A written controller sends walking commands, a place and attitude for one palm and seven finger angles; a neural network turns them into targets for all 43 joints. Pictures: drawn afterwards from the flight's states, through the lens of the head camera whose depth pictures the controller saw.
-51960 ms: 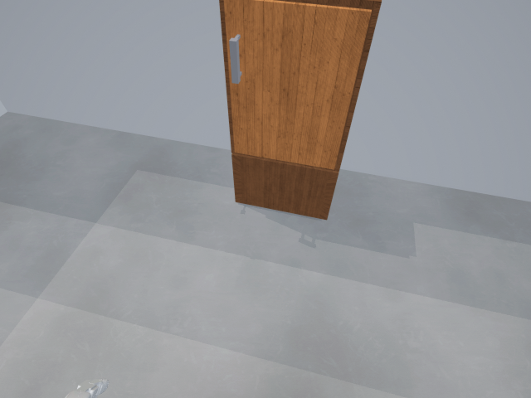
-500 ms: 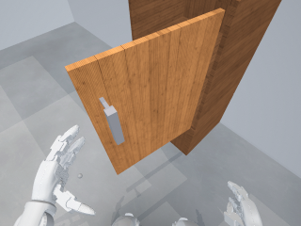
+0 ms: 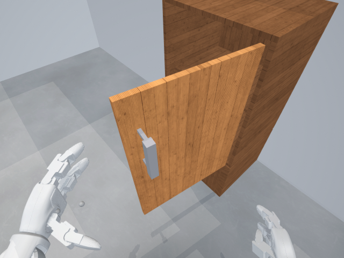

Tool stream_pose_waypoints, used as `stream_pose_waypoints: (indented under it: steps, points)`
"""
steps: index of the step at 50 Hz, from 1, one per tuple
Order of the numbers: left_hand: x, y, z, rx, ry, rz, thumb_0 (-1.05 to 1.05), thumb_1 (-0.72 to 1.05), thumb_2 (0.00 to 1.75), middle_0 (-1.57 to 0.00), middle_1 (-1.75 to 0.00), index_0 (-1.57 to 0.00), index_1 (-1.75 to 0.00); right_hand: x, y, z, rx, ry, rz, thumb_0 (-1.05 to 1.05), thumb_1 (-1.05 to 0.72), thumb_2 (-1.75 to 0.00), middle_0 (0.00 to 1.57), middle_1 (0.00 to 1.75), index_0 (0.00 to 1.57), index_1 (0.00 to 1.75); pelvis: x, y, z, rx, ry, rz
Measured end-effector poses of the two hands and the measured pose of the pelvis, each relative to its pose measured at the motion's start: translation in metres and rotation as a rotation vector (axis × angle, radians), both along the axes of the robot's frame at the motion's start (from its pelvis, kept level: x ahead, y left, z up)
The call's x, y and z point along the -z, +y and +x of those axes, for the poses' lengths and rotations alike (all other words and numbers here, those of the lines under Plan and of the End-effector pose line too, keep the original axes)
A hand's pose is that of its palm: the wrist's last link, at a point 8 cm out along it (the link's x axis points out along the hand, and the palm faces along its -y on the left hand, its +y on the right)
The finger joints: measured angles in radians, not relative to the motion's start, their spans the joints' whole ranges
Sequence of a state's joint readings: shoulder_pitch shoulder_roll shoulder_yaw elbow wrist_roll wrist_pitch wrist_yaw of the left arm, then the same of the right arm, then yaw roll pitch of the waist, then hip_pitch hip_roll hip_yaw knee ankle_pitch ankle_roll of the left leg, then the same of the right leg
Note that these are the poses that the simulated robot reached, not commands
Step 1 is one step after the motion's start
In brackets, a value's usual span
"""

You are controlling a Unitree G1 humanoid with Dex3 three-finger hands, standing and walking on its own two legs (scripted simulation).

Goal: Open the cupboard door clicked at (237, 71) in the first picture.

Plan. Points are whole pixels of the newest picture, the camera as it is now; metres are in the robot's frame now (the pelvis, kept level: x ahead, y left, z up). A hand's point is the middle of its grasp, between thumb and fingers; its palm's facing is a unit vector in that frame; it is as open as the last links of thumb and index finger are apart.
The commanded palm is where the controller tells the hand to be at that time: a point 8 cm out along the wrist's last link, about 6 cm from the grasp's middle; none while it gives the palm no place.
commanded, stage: draw the hand back to the body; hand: left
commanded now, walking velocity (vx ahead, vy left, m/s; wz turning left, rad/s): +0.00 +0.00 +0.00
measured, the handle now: (147, 154) +0.35 +0.10 +0.05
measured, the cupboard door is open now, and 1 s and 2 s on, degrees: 81 81 81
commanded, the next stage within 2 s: step back with the hand held close in 1.04 s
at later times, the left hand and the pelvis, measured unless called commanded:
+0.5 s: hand (36, 175) +0.21 +0.25 +0.17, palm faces +0.37 -0.84 -0.41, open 11.0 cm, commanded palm +0.16 +0.30 +0.19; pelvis +0.02 +0.01 +0.04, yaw -2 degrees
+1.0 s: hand (33, 170) +0.21 +0.25 +0.19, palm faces +0.41 -0.81 -0.41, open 7.5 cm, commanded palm +0.16 +0.29 +0.21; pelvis +0.01 -0.01 +0.05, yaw -2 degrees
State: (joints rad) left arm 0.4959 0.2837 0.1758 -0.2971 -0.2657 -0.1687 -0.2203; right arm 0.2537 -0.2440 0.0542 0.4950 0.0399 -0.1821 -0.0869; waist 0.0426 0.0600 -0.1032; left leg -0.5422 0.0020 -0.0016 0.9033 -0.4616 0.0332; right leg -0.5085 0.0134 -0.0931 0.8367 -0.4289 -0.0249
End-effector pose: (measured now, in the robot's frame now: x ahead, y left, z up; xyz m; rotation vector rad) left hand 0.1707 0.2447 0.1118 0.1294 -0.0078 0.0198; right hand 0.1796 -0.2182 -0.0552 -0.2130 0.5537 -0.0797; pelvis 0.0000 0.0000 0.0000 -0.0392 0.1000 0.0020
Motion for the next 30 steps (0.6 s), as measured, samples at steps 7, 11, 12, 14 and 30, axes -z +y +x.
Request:
stream_pose_waypoints:
  steps: [7, 11, 12, 14, 30]
  points:
    - [-0.021, 0.015, -0.007, -0.211, 0.049, 0.176, -0.01, -0.28, 0.39, -0.16, -0.3, -0.16, -0.3, -0.011, 0.011, -0.001, 0.014, 0.027, 0.004, 0.01, -0.91, -0.9, 0.2, 0.3, 0.21, 0.3, -0.017, 0.006, 0.003, 0.011, -0.051, 0.007]
    - [-0.031, 0.023, -0.01, -0.264, 0.057, 0.225, -0.01, -0.16, 0.44, -0.17, -0.3, -0.17, -0.3, -0.012, 0.015, -0.005, 0.012, 0.06, -0.001, 0.01, -0.91, -0.9, 0.2, 0.3, 0.21, 0.3, -0.025, 0.009, 0.006, 0.014, -0.082, 0.01]
    - [-0.034, 0.026, -0.01, -0.275, 0.053, 0.236, -0.01, -0.12, 0.46, -0.17, -0.3, -0.17, -0.3, -0.013, 0.016, -0.006, 0.011, 0.068, -0.003, 0.01, -0.91, -0.9, 0.2, 0.3, 0.21, 0.3, -0.026, 0.01, 0.006, 0.014, -0.09, 0.011]
    - [-0.04, 0.032, -0.009, -0.297, 0.041, 0.255, -0.01, -0.06, 0.49, -0.17, -0.3, -0.17, -0.3, -0.013, 0.016, -0.007, 0.01, 0.082, -0.007, 0.01, -0.91, -0.9, 0.2, 0.3, 0.21, 0.3, -0.029, 0.01, 0.008, 0.015, -0.104, 0.013]
    - [-0.088, 0.053, 0.0, -0.374, -0.086, 0.33, 0.0, 0.49, 0.72, -0.19, -0.3, -0.2, -0.3, -0.026, 0.005, 0.005, 0.013, 0.095, -0.014, 0.02, -0.91, -0.9, 0.2, 0.3, 0.21, 0.3, -0.044, 0.009, 0.017, 0.033, -0.167, 0.019]
